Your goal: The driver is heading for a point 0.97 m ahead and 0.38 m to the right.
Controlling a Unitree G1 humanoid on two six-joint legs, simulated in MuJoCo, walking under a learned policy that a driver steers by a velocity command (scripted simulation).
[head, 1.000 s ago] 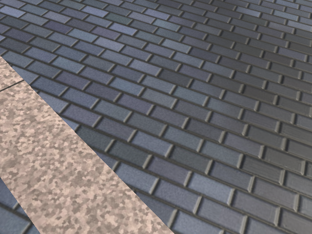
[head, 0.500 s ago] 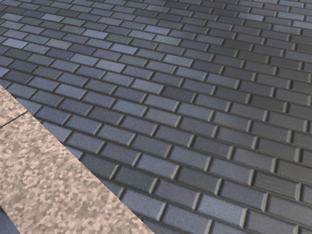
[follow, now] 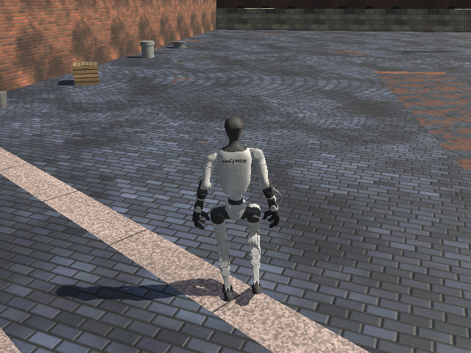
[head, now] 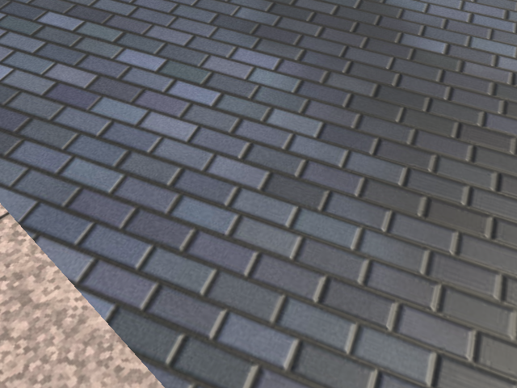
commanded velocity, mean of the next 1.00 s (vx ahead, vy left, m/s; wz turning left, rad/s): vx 0.50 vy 0.00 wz -0.40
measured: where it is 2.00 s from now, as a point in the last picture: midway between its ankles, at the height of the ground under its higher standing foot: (376, 251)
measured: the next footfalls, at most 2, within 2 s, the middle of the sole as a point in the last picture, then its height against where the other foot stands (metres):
right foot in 0.38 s outside the picture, level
left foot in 0.90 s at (266, 306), level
